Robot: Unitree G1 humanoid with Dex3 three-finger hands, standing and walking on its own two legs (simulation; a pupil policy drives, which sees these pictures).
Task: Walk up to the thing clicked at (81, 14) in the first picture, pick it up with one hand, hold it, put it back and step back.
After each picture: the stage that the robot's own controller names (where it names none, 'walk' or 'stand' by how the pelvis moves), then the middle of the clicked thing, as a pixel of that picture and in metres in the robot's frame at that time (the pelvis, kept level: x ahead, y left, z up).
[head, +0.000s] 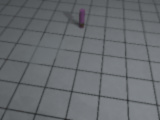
stand; (81, 18) +1.70 -0.07 -0.66
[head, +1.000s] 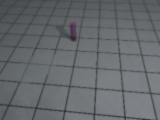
walk; (73, 32) +1.58 +0.14 -0.65
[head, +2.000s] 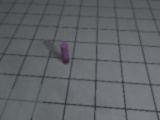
walk; (65, 54) +1.05 +0.20 -0.65
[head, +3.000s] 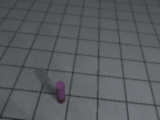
walk; (60, 93) +0.65 +0.14 -0.63
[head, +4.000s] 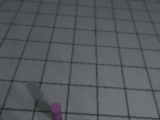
stand; (56, 114) +0.44 +0.13 -0.63
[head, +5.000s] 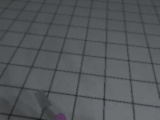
stand; out of the picture +0.41 +0.13 -0.65
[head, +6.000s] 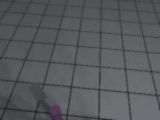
stand; (56, 116) +0.43 +0.16 -0.64
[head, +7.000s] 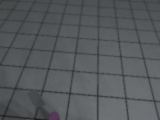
stand; out of the picture +0.42 +0.17 -0.66
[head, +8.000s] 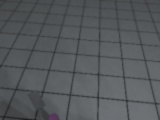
stand; out of the picture +0.42 +0.17 -0.66
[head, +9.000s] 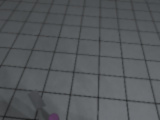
stand; out of the picture +0.41 +0.17 -0.66
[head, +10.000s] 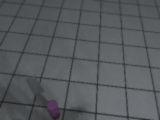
go down; (54, 110) +0.43 +0.16 -0.64
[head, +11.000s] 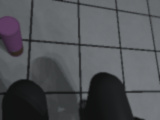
go down; (12, 40) +0.50 +0.21 -0.23
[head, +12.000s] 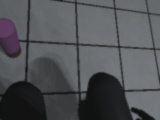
close in; (9, 41) +0.50 +0.21 -0.24
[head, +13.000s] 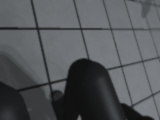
close in; out of the picture +0.49 +0.25 -0.16
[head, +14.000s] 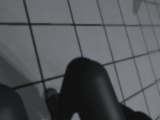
lift; out of the picture +0.47 +0.26 -0.17
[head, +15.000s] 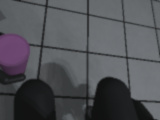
lift; (13, 62) +0.35 +0.22 -0.04
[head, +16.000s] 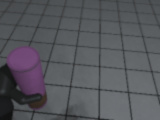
hold; (32, 83) +0.31 +0.15 +0.09
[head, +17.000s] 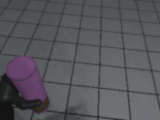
hold; (32, 89) +0.30 +0.16 +0.05
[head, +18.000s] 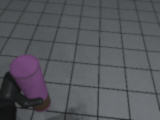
crouch; (34, 88) +0.31 +0.15 +0.05
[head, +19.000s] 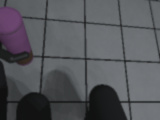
crouch; (17, 43) +0.45 +0.16 -0.03
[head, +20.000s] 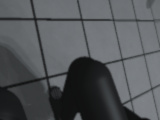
lower; out of the picture +0.46 +0.25 -0.17
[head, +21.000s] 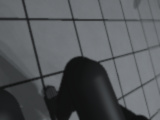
lower; out of the picture +0.46 +0.27 -0.17
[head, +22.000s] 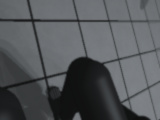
lower; out of the picture +0.46 +0.27 -0.16
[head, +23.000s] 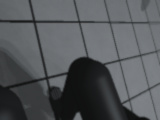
lower; out of the picture +0.45 +0.26 -0.16
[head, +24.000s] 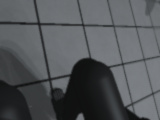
loosen; out of the picture +0.44 +0.23 -0.16
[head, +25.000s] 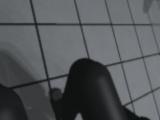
withdraw; out of the picture +0.45 +0.24 -0.18
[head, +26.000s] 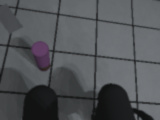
walk; (42, 58) +0.48 +0.17 -0.31
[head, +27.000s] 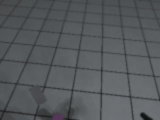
stand; out of the picture +0.40 +0.13 -0.59
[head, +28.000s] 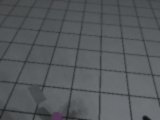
stand; out of the picture +0.41 +0.14 -0.60
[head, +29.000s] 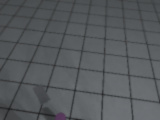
stand; out of the picture +0.41 +0.12 -0.64
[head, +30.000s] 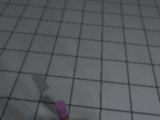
walk; (61, 111) +0.44 +0.11 -0.64
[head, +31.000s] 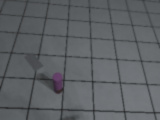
walk; (57, 84) +0.60 +0.12 -0.64
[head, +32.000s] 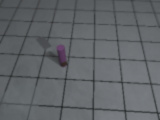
walk; (62, 56) +0.92 +0.19 -0.63
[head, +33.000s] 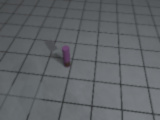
stand; (66, 57) +1.07 +0.14 -0.63
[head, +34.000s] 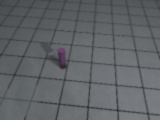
stand; (62, 59) +1.06 +0.16 -0.66
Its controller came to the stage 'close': yes
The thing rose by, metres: 0.69
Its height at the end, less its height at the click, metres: +0.00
